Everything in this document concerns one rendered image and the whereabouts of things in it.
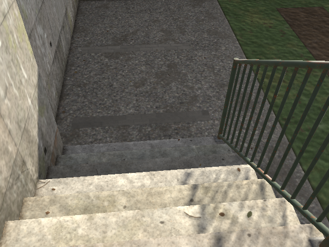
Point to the stairs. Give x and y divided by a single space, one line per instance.
186 192

